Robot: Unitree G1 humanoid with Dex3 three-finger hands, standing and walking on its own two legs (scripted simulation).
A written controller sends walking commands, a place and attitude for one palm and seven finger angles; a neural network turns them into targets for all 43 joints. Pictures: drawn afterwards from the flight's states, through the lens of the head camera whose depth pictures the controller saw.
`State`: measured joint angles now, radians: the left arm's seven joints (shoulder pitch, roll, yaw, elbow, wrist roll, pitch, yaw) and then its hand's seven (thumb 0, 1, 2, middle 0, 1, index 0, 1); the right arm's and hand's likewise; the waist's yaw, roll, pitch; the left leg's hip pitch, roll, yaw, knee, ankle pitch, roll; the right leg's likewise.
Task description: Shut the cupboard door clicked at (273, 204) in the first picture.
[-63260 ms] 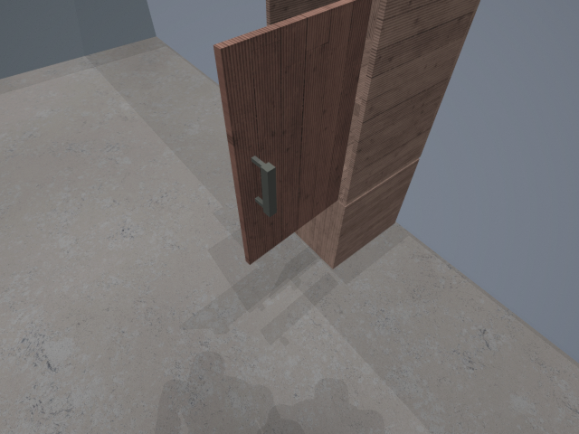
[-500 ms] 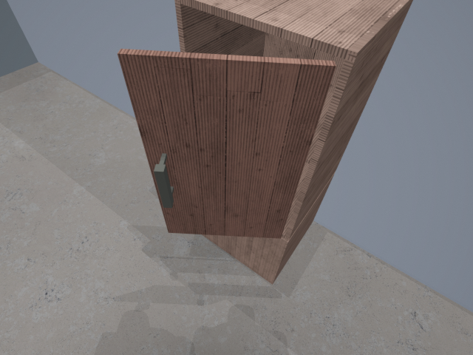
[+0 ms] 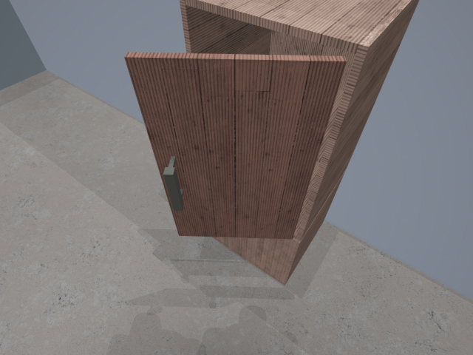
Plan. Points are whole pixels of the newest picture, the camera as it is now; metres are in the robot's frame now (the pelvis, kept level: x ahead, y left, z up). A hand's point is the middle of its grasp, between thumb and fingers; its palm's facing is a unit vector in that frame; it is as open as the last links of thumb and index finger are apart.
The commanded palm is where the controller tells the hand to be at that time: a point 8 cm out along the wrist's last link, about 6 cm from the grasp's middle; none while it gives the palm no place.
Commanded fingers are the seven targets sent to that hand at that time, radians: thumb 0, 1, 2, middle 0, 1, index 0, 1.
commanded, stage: look again from close up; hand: left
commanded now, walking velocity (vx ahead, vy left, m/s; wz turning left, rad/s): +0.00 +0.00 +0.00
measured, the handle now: (175, 184) +0.48 +0.18 -0.05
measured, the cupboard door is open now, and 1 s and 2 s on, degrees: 34 34 34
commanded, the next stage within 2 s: shuffle to correct the standing spot in 1.48 s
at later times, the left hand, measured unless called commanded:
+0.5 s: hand out of the picture +0.04 +0.20 -0.17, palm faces -0.01 -0.97 -0.24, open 7.4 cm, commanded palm none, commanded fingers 0.00 0.90 0.90 -0.20 -0.30 -0.20 -0.30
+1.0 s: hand out of the picture +0.03 +0.18 -0.17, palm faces +0.00 -0.97 -0.23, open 7.4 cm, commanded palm none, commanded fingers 0.00 0.90 0.90 -0.20 -0.30 -0.20 -0.30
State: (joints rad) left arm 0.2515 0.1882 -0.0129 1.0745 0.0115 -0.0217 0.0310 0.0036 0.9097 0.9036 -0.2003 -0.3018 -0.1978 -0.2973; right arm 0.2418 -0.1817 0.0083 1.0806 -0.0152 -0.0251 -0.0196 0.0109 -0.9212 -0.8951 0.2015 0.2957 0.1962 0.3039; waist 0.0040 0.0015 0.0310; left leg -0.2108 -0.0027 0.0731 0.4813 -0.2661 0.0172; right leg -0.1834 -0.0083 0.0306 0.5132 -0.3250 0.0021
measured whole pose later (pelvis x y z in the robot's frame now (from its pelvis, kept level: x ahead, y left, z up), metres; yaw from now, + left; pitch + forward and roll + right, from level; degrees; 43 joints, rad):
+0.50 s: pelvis +0.00 -0.01 +0.00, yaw +0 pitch -1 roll +1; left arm 0.21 0.23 -0.01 1.09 0.01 -0.02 0.02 0.00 0.91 0.90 -0.20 -0.30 -0.20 -0.30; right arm 0.17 -0.22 0.01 1.11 -0.01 -0.02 -0.02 0.01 -0.91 -0.90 0.20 0.30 0.20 0.30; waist 0.01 -0.02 0.04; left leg -0.18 0.01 0.07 0.43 -0.25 0.01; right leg -0.15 0.00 0.03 0.46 -0.30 -0.01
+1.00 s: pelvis +0.00 -0.01 +0.01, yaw +0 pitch +0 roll +1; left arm 0.22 0.22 -0.01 1.11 0.01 -0.02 0.02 0.00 0.91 0.90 -0.20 -0.30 -0.20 -0.30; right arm 0.18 -0.21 0.01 1.14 -0.01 -0.02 -0.02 0.01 -0.91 -0.90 0.20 0.30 0.20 0.30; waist 0.01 -0.02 0.03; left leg -0.17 0.02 0.07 0.40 -0.22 0.00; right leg -0.14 0.01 0.02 0.43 -0.28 -0.02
